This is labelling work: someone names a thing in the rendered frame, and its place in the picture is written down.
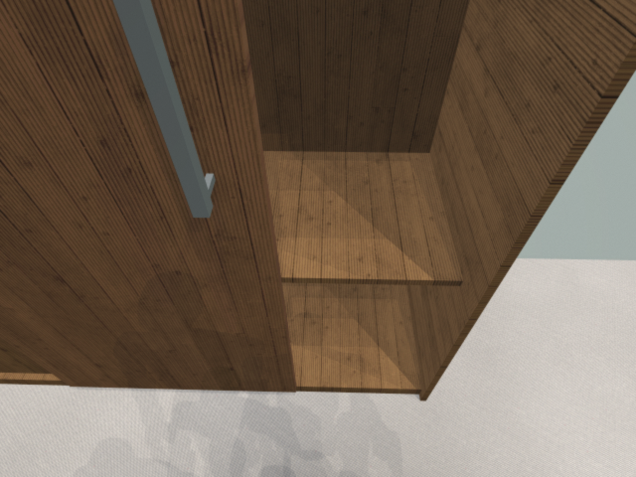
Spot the wardrobe door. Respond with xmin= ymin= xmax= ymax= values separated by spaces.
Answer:
xmin=0 ymin=337 xmax=50 ymax=374
xmin=0 ymin=0 xmax=296 ymax=393

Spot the handle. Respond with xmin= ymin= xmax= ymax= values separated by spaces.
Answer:
xmin=113 ymin=0 xmax=216 ymax=218

